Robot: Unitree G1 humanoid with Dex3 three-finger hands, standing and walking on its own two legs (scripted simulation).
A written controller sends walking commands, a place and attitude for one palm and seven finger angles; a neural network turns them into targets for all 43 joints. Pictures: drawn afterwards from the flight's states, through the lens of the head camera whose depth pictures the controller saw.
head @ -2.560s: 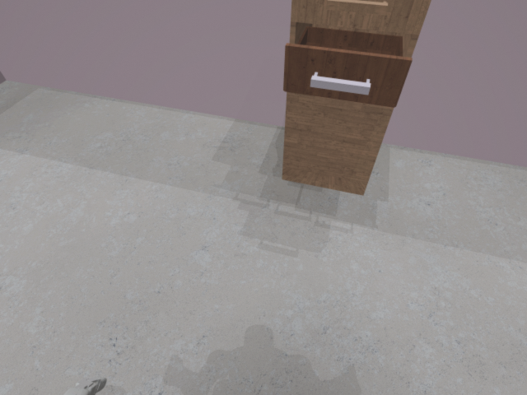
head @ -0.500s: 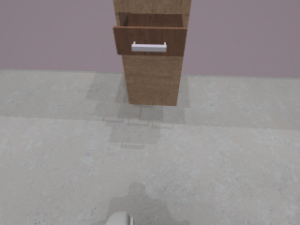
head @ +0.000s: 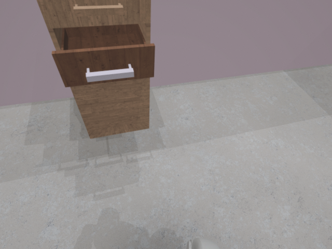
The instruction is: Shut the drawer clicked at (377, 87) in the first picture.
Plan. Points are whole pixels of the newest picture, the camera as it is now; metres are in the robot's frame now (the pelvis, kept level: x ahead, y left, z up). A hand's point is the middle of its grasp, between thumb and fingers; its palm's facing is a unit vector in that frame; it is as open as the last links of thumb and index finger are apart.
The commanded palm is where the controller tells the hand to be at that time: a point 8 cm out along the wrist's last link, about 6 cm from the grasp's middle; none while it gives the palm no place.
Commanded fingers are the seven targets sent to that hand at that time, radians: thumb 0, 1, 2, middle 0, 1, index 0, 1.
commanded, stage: walk to a spot facing it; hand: left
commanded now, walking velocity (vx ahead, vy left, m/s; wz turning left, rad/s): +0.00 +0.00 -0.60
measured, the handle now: (110, 71) +0.74 +0.30 -0.05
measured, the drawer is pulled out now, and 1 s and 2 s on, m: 0.19 0.19 0.19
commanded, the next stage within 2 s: turn to face it in 1.82 s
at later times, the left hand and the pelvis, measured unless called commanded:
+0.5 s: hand (122, 206) +0.25 +0.15 -0.16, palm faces -0.30 -0.93 -0.21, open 7.4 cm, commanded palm none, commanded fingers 0.00 0.90 0.90 -0.20 -0.30 -0.20 -0.30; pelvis +0.07 +0.01 -0.01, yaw -17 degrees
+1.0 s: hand (122, 205) +0.26 +0.15 -0.17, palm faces -0.55 -0.81 -0.21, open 7.4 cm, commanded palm none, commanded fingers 0.00 0.90 0.90 -0.20 -0.30 -0.20 -0.30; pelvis +0.08 +0.03 +0.00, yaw -36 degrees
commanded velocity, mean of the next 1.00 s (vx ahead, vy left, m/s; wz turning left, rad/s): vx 0.00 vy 0.00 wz -0.60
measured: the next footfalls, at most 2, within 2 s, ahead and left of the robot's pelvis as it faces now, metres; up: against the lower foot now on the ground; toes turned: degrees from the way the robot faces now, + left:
right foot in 0.24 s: +0.12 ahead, -0.13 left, +0.00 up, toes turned -16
left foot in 0.56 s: +0.17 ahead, +0.11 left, +0.00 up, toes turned -14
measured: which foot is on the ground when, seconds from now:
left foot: down 0.00-0.24, up 0.26-0.54, down 0.56-1.00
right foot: up 0.00-0.22, down 0.24-0.58, up 0.60-1.00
